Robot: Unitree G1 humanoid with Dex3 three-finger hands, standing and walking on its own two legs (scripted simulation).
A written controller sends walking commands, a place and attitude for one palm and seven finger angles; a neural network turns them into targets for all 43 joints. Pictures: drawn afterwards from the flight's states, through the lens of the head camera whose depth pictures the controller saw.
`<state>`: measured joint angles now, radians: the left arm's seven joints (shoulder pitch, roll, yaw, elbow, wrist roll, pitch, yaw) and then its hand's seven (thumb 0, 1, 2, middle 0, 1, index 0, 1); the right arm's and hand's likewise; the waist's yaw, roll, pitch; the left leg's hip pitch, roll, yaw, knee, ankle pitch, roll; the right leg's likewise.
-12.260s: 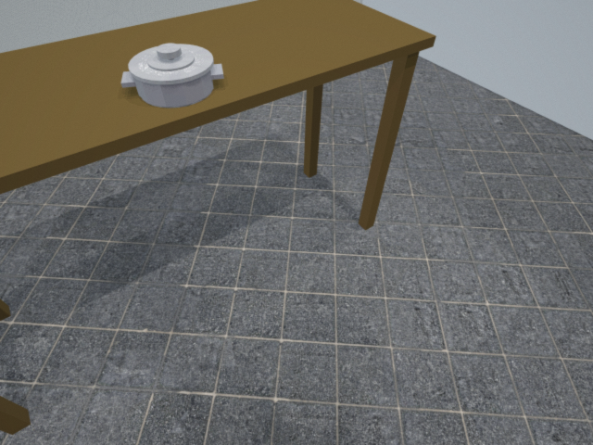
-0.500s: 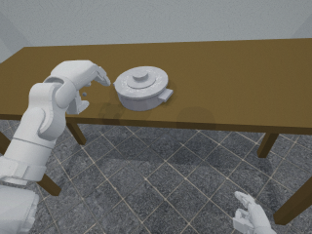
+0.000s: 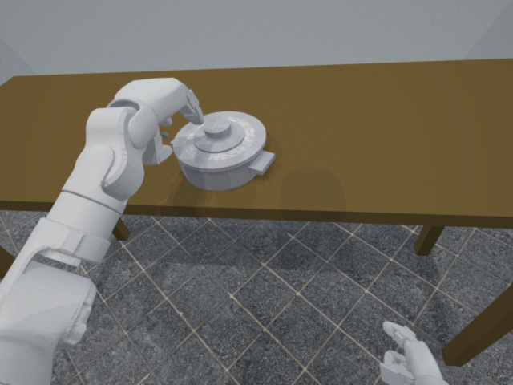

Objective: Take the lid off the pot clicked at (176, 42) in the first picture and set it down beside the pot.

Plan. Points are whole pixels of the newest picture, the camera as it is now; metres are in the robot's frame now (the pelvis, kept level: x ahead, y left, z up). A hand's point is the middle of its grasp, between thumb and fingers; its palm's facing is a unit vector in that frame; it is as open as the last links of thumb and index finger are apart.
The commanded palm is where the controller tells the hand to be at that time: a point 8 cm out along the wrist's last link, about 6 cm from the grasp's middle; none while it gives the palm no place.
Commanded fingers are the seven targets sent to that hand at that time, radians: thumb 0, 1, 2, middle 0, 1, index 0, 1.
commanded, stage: move the open hand above the knob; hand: left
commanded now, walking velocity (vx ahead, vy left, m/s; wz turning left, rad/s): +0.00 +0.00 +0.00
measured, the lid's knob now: (217, 127) +0.51 +0.11 +0.15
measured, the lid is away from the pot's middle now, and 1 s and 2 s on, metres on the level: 0.00 0.00 0.00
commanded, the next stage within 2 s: lower the open fingers around the knob in 1.30 s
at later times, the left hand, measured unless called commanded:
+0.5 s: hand (206, 105) +0.47 +0.10 +0.23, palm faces -0.22 -0.02 -0.97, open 9.9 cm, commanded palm +0.46 +0.11 +0.29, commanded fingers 0.00 -0.37 1.68 -0.88 -0.08 -0.88 -0.08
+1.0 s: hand (211, 97) +0.50 +0.10 +0.22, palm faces -0.23 -0.03 -0.97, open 9.9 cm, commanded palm +0.47 +0.11 +0.29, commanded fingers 0.00 -0.37 1.68 -0.88 -0.08 -0.88 -0.08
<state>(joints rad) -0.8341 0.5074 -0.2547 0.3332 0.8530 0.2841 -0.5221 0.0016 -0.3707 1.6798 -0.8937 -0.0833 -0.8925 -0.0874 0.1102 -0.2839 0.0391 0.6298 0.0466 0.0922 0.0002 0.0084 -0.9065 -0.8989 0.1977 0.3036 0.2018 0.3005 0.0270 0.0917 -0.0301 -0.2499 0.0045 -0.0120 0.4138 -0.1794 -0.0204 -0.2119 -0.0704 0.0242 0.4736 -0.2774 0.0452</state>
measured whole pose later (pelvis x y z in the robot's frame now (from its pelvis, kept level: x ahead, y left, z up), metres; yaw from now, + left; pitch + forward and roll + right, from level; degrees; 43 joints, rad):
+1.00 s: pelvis +0.03 +0.00 +0.00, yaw -3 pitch +5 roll +2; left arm -1.15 0.40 -0.27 0.78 0.92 0.31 -0.48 0.00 -0.37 1.68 -0.89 -0.08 -0.89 -0.09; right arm 0.23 -0.29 0.02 0.69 0.04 0.09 -0.02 0.01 -0.91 -0.90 0.20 0.30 0.20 0.30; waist -0.04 0.07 -0.07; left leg -0.26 0.01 0.04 0.36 -0.19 -0.01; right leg -0.25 -0.06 0.07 0.43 -0.28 0.05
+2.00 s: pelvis +0.02 +0.00 +0.00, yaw -2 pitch +5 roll +2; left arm -1.15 0.36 -0.31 0.90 0.89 0.32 -0.49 0.00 -0.37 1.68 -0.89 -0.08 -0.89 -0.09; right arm 0.21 -0.28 0.03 0.71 0.03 0.09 -0.05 0.01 -0.91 -0.90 0.20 0.30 0.20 0.30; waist -0.04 0.05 -0.07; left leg -0.28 0.01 0.02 0.39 -0.19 -0.02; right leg -0.27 -0.06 0.06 0.47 -0.28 0.04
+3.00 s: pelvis +0.02 +0.00 +0.00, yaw -2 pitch +6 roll +1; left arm -1.25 0.33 -0.37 1.03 0.91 0.35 -0.48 0.00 -0.37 1.68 -0.96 -0.13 -0.89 -0.09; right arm 0.23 -0.28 0.03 0.74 0.03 0.14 -0.05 0.00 -0.91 -0.90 0.20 0.30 0.20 0.30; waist -0.06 0.04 -0.08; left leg -0.33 0.01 0.02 0.43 -0.21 -0.01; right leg -0.31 -0.07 0.06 0.49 -0.30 0.05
